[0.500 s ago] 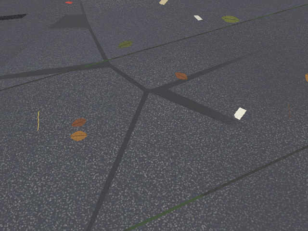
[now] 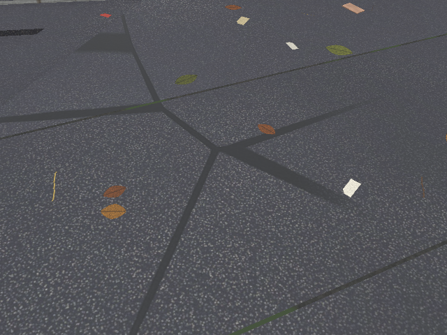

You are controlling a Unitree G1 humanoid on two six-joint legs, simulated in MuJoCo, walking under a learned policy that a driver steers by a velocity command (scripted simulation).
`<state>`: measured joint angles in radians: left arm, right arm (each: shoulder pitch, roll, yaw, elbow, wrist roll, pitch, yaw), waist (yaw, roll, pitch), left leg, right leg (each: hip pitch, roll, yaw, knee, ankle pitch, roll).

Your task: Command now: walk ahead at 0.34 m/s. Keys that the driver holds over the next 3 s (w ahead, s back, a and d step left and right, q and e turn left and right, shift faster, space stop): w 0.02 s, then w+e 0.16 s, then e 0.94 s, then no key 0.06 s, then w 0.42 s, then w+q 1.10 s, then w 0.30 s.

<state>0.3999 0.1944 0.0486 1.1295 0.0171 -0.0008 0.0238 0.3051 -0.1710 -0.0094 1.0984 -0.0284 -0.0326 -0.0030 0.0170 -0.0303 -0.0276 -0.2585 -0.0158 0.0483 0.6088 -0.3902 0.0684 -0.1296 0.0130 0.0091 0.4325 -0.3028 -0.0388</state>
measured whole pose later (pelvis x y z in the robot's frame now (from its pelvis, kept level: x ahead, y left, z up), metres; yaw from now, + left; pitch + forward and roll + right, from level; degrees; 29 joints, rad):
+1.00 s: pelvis +0.27 +0.03 +0.00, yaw -29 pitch +2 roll +1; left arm 0.27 0.28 0.10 0.84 0.02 0.03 0.01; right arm 0.12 -0.24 -0.04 0.79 0.00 0.02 -0.05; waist 0.06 -0.02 0.02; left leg -0.37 -0.05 -0.08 0.69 -0.39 -0.01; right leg -0.32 0.18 0.21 0.42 -0.11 -0.08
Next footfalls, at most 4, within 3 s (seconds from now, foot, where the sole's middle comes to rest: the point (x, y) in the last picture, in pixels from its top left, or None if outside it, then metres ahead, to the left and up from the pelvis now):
0.44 right None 0.32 -0.06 -0.78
1.06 left None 0.36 0.11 -0.78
1.56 right None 0.31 -0.12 -0.78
2.06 left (285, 299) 0.68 -0.18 -0.78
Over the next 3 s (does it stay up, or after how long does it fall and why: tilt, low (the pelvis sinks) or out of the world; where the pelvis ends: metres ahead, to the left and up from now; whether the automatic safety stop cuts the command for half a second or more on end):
stays up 0.99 -0.33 0.00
